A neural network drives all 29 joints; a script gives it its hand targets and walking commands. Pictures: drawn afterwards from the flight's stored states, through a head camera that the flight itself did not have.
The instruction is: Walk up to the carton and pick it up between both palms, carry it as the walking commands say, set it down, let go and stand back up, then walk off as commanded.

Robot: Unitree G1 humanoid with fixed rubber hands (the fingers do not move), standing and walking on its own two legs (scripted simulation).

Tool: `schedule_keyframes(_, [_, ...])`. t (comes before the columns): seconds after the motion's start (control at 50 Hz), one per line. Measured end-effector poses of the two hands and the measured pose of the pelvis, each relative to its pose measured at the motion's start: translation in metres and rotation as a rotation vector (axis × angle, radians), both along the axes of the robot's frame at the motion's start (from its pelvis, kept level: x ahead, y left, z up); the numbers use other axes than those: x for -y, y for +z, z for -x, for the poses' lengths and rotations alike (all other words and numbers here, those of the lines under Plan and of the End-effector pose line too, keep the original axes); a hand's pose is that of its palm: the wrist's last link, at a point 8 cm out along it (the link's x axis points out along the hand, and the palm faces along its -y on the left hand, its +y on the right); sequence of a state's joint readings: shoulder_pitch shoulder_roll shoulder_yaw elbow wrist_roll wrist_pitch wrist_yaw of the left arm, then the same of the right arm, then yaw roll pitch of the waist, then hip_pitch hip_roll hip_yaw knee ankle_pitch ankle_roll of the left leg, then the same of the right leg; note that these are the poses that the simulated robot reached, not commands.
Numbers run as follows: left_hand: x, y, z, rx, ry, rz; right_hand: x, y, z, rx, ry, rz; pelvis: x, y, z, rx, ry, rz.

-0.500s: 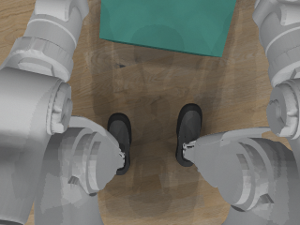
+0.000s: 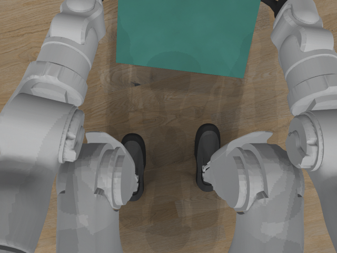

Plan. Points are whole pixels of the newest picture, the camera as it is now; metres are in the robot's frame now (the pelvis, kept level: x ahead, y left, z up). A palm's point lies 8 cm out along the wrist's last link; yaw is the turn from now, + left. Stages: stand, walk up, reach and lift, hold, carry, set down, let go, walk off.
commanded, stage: reach and lift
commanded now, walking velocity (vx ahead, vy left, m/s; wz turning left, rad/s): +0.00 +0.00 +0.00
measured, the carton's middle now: (185, 16) +0.54 -0.04 -0.25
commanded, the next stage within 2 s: none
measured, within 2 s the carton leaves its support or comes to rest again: neither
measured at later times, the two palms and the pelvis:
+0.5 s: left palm out of the picture +0.57 +0.13 -0.11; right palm out of the picture +0.54 -0.21 -0.11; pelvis +0.01 +0.00 +0.02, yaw +0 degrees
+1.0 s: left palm out of the picture +0.55 +0.13 -0.04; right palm out of the picture +0.52 -0.20 -0.03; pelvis +0.01 +0.00 +0.06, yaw +0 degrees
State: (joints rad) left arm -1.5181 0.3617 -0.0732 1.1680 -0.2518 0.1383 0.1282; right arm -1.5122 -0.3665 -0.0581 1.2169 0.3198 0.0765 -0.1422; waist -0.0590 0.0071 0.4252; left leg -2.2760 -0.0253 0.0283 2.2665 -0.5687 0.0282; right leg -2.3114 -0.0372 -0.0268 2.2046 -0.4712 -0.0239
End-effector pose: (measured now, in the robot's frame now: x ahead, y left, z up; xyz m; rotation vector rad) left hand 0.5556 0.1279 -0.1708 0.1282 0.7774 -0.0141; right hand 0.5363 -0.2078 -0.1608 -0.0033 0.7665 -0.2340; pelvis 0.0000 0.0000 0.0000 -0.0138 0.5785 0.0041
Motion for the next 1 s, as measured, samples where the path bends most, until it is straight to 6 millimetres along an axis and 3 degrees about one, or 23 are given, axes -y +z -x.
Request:
schedule_keyframes(0.18, [-0.001,0.03,-0.011,0.032,0.015,-0.02,-0.002,0.018,-0.002,0.036,0.001,-0.015,0.003,0.006,0.004,-0.004,-0.008,-0.009])
schedule_keyframes(0.52, [0.0,0.059,-0.011,0.048,0.026,0.003,-0.001,0.053,-0.002,0.057,-0.006,-0.01,0.001,0.021,-0.007,-0.069,-0.007,-0.006])
schedule_keyframes(0.8, [0.006,0.105,-0.003,0.08,0.062,0.026,-0.003,0.099,0.008,0.081,-0.084,0.03,0.001,0.041,-0.012,-0.152,0.001,-0.006])
schedule_keyframes(1.0, [0.001,0.132,0.007,0.081,0.089,0.024,-0.004,0.127,0.013,0.09,-0.029,-0.013,0.005,0.061,-0.012,-0.208,-0.002,-0.013])
